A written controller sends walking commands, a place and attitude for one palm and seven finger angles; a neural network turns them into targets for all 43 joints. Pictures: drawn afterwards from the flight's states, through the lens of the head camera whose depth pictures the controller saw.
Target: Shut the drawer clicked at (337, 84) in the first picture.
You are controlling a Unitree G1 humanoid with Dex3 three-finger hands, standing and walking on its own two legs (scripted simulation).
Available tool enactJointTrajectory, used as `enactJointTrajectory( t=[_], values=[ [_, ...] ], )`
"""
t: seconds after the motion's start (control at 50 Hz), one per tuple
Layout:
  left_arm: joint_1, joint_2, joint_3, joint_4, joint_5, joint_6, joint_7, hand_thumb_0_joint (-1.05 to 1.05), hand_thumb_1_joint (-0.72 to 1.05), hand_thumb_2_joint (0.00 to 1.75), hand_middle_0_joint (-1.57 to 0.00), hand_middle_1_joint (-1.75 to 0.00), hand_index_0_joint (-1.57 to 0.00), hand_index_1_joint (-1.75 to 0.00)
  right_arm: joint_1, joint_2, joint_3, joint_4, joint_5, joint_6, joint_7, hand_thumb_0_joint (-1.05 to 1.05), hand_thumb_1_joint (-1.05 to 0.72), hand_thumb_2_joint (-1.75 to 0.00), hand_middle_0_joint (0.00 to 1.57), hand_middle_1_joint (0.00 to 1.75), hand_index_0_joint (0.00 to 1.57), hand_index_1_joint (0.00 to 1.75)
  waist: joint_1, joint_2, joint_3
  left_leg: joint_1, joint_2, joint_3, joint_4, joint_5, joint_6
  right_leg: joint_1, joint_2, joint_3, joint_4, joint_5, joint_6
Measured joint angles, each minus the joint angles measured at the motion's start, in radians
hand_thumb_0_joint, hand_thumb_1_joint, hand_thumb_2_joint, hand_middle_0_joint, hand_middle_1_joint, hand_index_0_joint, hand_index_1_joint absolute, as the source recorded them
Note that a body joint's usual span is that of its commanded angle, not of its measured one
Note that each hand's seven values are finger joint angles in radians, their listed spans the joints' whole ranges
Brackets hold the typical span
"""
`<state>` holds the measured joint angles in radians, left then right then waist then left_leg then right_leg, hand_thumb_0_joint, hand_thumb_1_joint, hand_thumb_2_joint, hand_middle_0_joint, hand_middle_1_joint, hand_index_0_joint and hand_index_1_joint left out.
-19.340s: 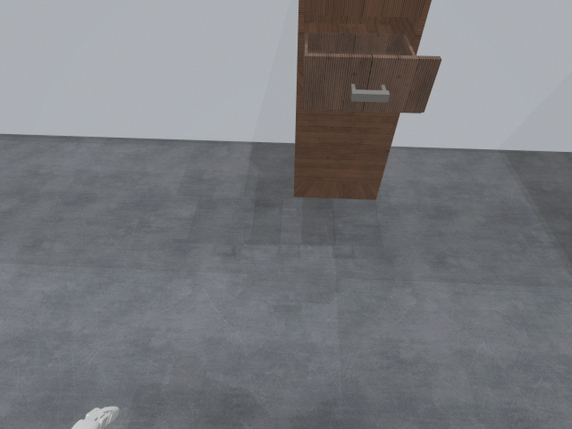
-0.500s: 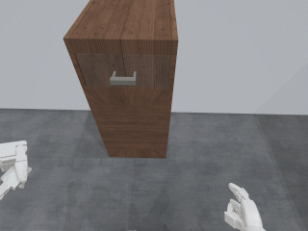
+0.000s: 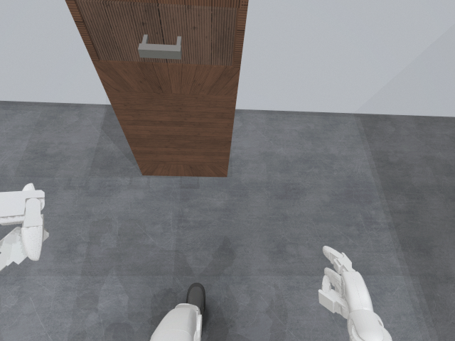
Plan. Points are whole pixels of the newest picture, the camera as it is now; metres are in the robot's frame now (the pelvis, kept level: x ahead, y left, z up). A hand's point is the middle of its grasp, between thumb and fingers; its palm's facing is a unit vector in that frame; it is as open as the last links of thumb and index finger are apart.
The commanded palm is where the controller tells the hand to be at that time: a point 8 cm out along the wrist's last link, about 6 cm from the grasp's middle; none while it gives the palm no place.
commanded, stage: stop stepping back and stand still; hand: left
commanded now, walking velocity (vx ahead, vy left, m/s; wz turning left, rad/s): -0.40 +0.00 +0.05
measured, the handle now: (161, 45) +0.74 +0.24 +0.00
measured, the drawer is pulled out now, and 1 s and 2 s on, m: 0.00 0.00 0.00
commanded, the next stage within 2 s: let the arm hang, fingers relaxed in 1.12 s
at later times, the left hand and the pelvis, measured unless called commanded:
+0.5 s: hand out of the picture +0.08 +0.24 +0.17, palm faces +0.40 -0.85 -0.33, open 3.3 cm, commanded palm +0.03 +0.29 +0.19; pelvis -0.09 +0.01 +0.00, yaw +3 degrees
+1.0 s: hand out of the picture +0.07 +0.29 +0.17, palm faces +0.45 -0.81 -0.38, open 3.3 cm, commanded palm +0.00 +0.32 +0.19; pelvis -0.12 +0.03 +0.00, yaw +3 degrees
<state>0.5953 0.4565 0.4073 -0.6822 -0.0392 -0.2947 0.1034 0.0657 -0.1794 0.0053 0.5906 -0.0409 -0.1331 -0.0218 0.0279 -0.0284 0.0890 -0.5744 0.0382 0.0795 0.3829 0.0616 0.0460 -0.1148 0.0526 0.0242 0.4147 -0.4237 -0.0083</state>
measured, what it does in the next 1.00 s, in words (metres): walks backwards: left foot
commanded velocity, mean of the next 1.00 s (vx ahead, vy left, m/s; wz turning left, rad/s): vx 0.08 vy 0.00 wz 0.00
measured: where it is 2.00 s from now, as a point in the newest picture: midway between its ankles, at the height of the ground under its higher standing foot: outside the picture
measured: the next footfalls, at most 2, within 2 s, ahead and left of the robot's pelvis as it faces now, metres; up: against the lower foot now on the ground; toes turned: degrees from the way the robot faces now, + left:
left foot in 0.22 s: -0.02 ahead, +0.13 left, +0.00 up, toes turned +4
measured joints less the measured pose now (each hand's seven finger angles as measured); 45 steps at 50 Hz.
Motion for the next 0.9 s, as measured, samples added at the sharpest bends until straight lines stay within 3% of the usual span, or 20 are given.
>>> enactJointTrajectory(
  t=[0.08, 0.12, 0.16, 0.2, 0.24, 0.32, 0.38, 0.42, 0.46, 0.52, 0.58, 0.68, 0.76, 0.8, 0.86, 0.9],
  values=[
    [0.021, 0.064, 0.021, -0.055, -0.016, -0.005, -0.031, 0.02, 0.89, 0.89, -1.40, -1.60, -1.40, -1.59, -0.020, -0.011, 0.000, -0.034, 0.025, 0.034, 0.008, 0.01, -0.90, -0.90, 0.21, 0.30, 0.21, 0.30, -0.030, 0.075, 0.064, 0.005, 0.051, -0.047, 0.009, 0.042, -0.019, -0.004, 0.067, -0.033, 0.039, 0.021, -0.027],
    [0.095, 0.108, 0.080, -0.080, -0.030, -0.025, -0.035, 0.02, 0.89, 0.89, -1.40, -1.60, -1.40, -1.59, 0.023, -0.001, 0.011, -0.037, 0.053, 0.066, 0.000, 0.01, -0.90, -0.90, 0.21, 0.30, 0.21, 0.30, -0.039, 0.054, 0.032, -0.002, 0.039, -0.060, 0.120, -0.115, -0.023, 0.007, 0.066, -0.035, 0.050, 0.020, -0.035],
    [0.160, 0.122, 0.124, -0.080, -0.039, -0.031, -0.028, 0.02, 0.89, 0.89, -1.40, -1.60, -1.40, -1.59, 0.079, 0.005, 0.014, -0.029, 0.067, 0.088, -0.008, 0.01, -0.90, -0.90, 0.21, 0.30, 0.21, 0.30, -0.032, 0.011, -0.030, 0.012, 0.003, -0.057, 0.256, -0.255, -0.023, 0.006, 0.042, -0.022, 0.065, 0.013, -0.041],
    [0.191, 0.085, 0.132, -0.051, -0.048, -0.016, -0.018, 0.01, 0.89, 0.89, -1.40, -1.60, -1.40, -1.59, 0.123, -0.008, 0.012, -0.021, 0.066, 0.096, -0.020, 0.01, -0.90, -0.90, 0.21, 0.30, 0.21, 0.30, -0.023, -0.005, -0.094, 0.091, -0.020, -0.039, 0.245, -0.221, -0.018, 0.002, 0.024, -0.003, 0.081, 0.008, -0.038],
    [0.160, 0.031, 0.103, 0.017, -0.046, 0.014, -0.003, 0.01, 0.89, 0.89, -1.41, -1.60, -1.40, -1.59, 0.146, -0.036, -0.002, -0.015, 0.064, 0.088, -0.037, 0.01, -0.90, -0.90, 0.21, 0.30, 0.21, 0.30, -0.032, 0.015, -0.135, 0.148, -0.035, -0.039, 0.173, -0.227, -0.009, -0.014, 0.014, -0.010, 0.117, -0.004, -0.024],
    [0.022, -0.090, -0.006, 0.200, -0.024, 0.075, 0.025, 0.01, 0.89, 0.89, -1.41, -1.60, -1.40, -1.59, 0.154, -0.086, -0.026, 0.008, 0.067, 0.077, -0.056, 0.01, -0.90, -0.90, 0.20, 0.30, 0.21, 0.30, -0.028, 0.059, -0.133, 0.164, -0.046, -0.046, 0.160, -0.191, 0.001, 0.004, 0.004, -0.024, 0.113, 0.016, -0.018],
    [0.001, -0.135, -0.078, 0.227, -0.008, 0.110, 0.031, 0.01, 0.89, 0.89, -1.41, -1.60, -1.40, -1.59, 0.182, -0.091, -0.032, 0.023, 0.064, 0.076, -0.057, 0.01, -0.90, -0.90, 0.20, 0.30, 0.20, 0.30, -0.035, 0.055, -0.138, 0.154, -0.048, -0.066, 0.247, -0.268, -0.009, 0.025, 0.003, -0.043, 0.093, 0.036, -0.017],
    [0.010, -0.137, -0.109, 0.184, 0.006, 0.113, 0.031, 0.02, 0.89, 0.89, -1.41, -1.60, -1.40, -1.59, 0.208, -0.081, -0.028, 0.036, 0.058, 0.070, -0.058, 0.01, -0.90, -0.90, 0.20, 0.30, 0.20, 0.30, -0.034, 0.027, -0.146, 0.173, -0.041, -0.073, 0.304, -0.298, -0.013, 0.029, 0.000, -0.050, 0.092, 0.039, -0.018],
    [0.018, -0.124, -0.118, 0.125, 0.015, 0.099, 0.030, 0.02, 0.89, 0.89, -1.41, -1.60, -1.40, -1.59, 0.228, -0.074, -0.022, 0.036, 0.051, 0.056, -0.060, 0.01, -0.90, -0.90, 0.20, 0.30, 0.20, 0.30, -0.043, 0.006, -0.150, 0.221, -0.029, -0.088, 0.244, -0.309, -0.010, 0.012, -0.002, -0.062, 0.115, 0.030, -0.012],
    [-0.009, -0.085, -0.077, 0.089, 0.026, 0.070, 0.039, 0.02, 0.89, 0.89, -1.41, -1.60, -1.40, -1.59, 0.209, -0.041, -0.011, 0.035, 0.038, 0.029, -0.065, 0.01, -0.90, -0.90, 0.20, 0.30, 0.20, 0.30, -0.039, -0.038, -0.110, 0.223, -0.054, -0.062, 0.203, -0.271, 0.000, -0.050, -0.027, -0.035, 0.201, -0.004, -0.005],
    [-0.030, -0.043, -0.021, 0.095, 0.022, 0.062, 0.045, 0.02, 0.89, 0.89, -1.41, -1.60, -1.40, -1.59, 0.188, -0.004, 0.002, 0.015, 0.026, 0.000, -0.058, 0.01, -0.90, -0.90, 0.20, 0.30, 0.20, 0.30, -0.051, -0.018, -0.073, 0.238, -0.053, -0.056, 0.116, -0.201, 0.008, -0.128, -0.020, -0.026, 0.313, -0.040, -0.005],
    [0.052, -0.007, 0.021, 0.079, -0.003, 0.068, 0.042, 0.02, 0.89, 0.89, -1.41, -1.60, -1.40, -1.59, 0.188, 0.046, 0.041, -0.005, 0.026, 0.002, -0.032, 0.01, -0.90, -0.90, 0.21, 0.30, 0.21, 0.30, -0.057, 0.007, -0.076, 0.239, -0.051, -0.047, 0.044, -0.167, -0.001, -0.084, -0.028, -0.071, 0.111, -0.042, -0.017],
    [0.097, -0.045, -0.034, 0.077, -0.006, 0.090, 0.025, 0.01, 0.89, 0.89, -1.40, -1.60, -1.40, -1.59, 0.174, 0.038, 0.041, 0.013, 0.022, 0.039, -0.030, 0.01, -0.90, -0.90, 0.21, 0.30, 0.21, 0.30, -0.037, 0.028, -0.074, 0.151, -0.046, -0.042, 0.277, -0.341, -0.029, -0.083, -0.030, -0.071, 0.060, 0.153, -0.035],
    [0.085, -0.066, -0.057, 0.076, 0.000, 0.100, 0.026, 0.01, 0.89, 0.89, -1.41, -1.60, -1.40, -1.59, 0.177, 0.025, 0.035, 0.046, 0.024, 0.047, -0.032, 0.01, -0.90, -0.90, 0.21, 0.30, 0.21, 0.30, -0.018, 0.014, -0.078, 0.140, -0.041, -0.040, 0.382, -0.376, -0.032, -0.079, -0.040, -0.066, 0.074, 0.170, -0.021],
    [0.054, -0.092, -0.065, 0.086, 0.006, 0.099, 0.040, 0.02, 0.89, 0.89, -1.41, -1.60, -1.40, -1.59, 0.201, -0.002, 0.025, 0.064, 0.026, 0.042, -0.043, 0.01, -0.90, -0.90, 0.21, 0.30, 0.21, 0.30, -0.017, 0.003, -0.103, 0.219, -0.012, -0.045, 0.256, -0.391, -0.022, -0.086, -0.050, -0.078, 0.128, 0.109, 0.000],
    [0.006, -0.105, -0.062, 0.098, 0.010, 0.100, 0.049, 0.02, 0.89, 0.89, -1.41, -1.60, -1.40, -1.59, 0.196, -0.018, 0.011, 0.069, 0.028, 0.031, -0.057, 0.01, -0.90, -0.90, 0.21, 0.30, 0.21, 0.30, -0.025, -0.006, -0.088, 0.228, -0.023, -0.044, 0.234, -0.290, -0.013, -0.108, -0.064, -0.079, 0.204, 0.058, 0.006]
  ],
)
